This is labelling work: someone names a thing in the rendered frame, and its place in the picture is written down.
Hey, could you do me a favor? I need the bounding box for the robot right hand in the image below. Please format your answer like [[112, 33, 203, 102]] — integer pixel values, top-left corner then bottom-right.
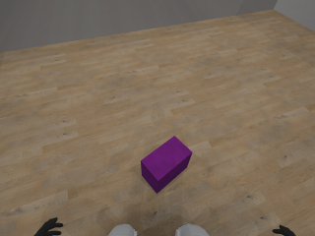
[[272, 225, 296, 236]]

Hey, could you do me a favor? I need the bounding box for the carton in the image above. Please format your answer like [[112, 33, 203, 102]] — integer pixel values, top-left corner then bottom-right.
[[141, 136, 193, 193]]

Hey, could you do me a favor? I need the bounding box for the robot thigh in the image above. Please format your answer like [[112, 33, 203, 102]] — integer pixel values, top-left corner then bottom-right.
[[175, 224, 210, 236], [108, 224, 137, 236]]

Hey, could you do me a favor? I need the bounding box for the right robot thigh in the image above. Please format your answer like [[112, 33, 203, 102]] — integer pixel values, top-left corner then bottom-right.
[[175, 224, 210, 236]]

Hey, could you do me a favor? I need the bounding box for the left robot thigh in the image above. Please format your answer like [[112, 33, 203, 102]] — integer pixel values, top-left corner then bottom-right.
[[108, 224, 137, 236]]

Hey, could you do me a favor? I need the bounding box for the robot left hand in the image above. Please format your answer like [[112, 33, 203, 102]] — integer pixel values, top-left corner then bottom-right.
[[34, 217, 64, 236]]

